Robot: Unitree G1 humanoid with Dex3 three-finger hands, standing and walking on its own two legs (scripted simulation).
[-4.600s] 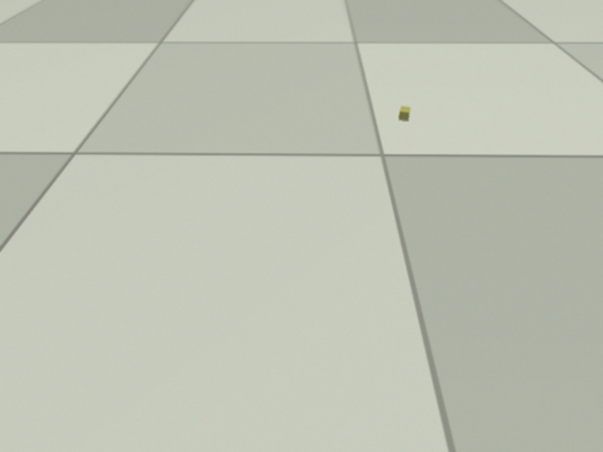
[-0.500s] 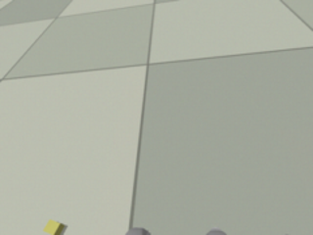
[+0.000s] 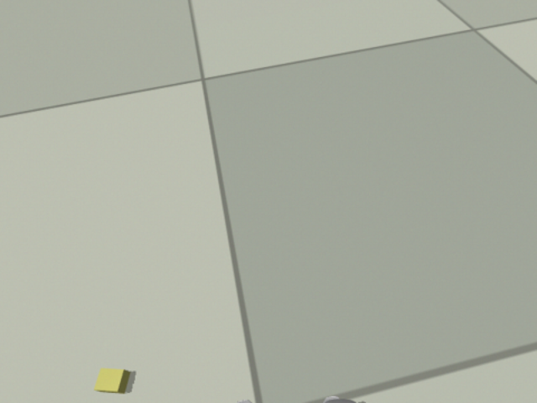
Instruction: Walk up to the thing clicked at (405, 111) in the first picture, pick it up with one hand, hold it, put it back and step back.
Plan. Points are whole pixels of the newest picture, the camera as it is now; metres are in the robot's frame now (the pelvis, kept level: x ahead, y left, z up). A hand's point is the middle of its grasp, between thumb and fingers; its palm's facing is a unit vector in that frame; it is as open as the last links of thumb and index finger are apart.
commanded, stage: walk up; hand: left
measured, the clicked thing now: (112, 380) +0.33 +0.54 -0.71
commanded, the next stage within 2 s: none
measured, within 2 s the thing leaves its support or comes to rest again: neither
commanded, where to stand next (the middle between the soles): -0.10 +0.35 m, yaw -11 degrees
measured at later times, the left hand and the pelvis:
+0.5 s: hand out of the picture -0.03 +0.57 -0.14, palm faces -0.05 -0.79 -0.61, open 7.4 cm; pelvis -0.14 +0.23 -0.02, yaw -3 degrees
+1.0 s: hand out of the picture -0.14 +0.74 -0.12, palm faces -0.05 -0.81 -0.58, open 7.4 cm; pelvis -0.25 +0.43 -0.02, yaw -6 degrees
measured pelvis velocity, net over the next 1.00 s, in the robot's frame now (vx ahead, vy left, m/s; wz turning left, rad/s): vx -0.25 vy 0.43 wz -0.11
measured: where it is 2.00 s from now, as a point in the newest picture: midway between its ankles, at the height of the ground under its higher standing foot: outside the picture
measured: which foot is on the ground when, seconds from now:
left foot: down 0.00-0.02, up 0.04-0.32, down 0.34-0.64, up 0.66-0.94, down 0.96-1.00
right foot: down 0.00-0.36, up 0.38-0.62, down 0.64-0.98, up 1.00-1.00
